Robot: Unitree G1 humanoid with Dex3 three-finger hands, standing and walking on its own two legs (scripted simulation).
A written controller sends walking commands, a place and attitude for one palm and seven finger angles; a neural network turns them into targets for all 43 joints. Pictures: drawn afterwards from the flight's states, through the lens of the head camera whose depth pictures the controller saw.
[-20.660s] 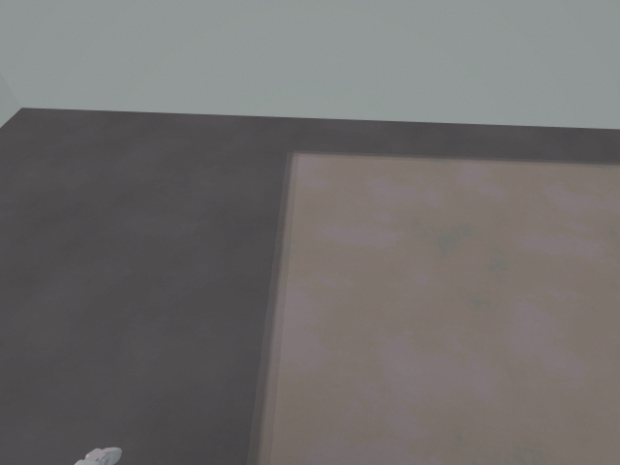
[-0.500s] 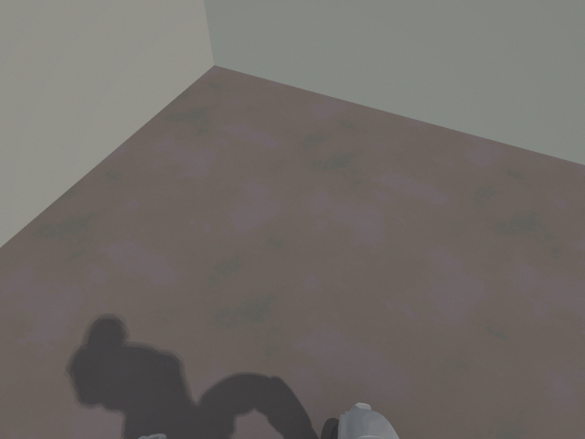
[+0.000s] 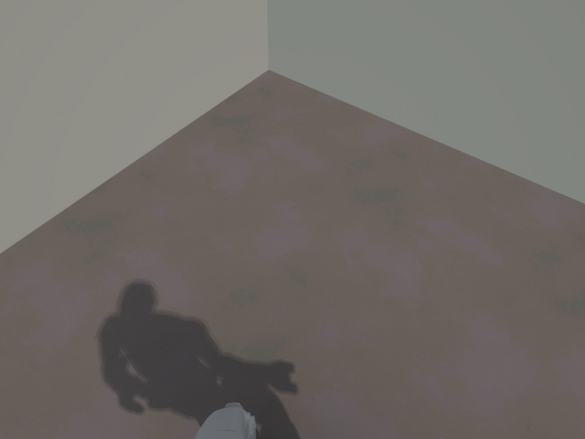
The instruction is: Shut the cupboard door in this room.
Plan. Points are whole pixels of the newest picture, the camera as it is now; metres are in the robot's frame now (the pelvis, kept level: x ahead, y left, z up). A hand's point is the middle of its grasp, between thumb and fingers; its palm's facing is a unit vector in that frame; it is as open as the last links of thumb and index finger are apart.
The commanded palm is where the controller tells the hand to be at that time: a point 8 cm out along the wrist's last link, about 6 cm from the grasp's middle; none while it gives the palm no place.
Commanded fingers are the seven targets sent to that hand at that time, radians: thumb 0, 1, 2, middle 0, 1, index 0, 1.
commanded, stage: walk to a spot facing it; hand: left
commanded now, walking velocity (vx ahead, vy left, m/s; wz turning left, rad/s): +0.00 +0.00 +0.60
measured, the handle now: out of the picture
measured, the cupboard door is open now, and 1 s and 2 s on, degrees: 85 85 85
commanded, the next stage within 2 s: none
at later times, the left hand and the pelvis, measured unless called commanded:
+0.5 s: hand (153, 423) +0.15 +0.22 -0.14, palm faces +0.25 -0.92 -0.29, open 7.4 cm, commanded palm none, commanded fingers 0.00 0.90 0.90 -0.20 -0.30 -0.20 -0.30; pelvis +0.07 -0.02 +0.00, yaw +16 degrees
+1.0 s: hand out of the picture -0.05 +0.17 -0.18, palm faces +0.58 -0.77 -0.27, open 7.4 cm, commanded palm none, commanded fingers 0.00 0.90 0.90 -0.20 -0.30 -0.20 -0.30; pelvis +0.07 -0.02 -0.01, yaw +35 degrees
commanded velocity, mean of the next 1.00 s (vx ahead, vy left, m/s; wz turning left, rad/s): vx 0.00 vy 0.00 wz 0.60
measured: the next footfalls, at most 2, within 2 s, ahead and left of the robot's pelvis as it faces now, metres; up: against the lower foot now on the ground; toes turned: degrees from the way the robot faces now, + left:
left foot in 0.06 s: +0.13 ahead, +0.12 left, +0.00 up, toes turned +10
right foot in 0.54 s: +0.13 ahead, -0.15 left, +0.00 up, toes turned +15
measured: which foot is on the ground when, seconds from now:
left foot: up 0.00-0.04, down 0.06-0.52, up 0.54-0.94, down 0.96-1.00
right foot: down 0.00-0.06, up 0.08-0.52, down 0.54-0.96, up 0.98-1.00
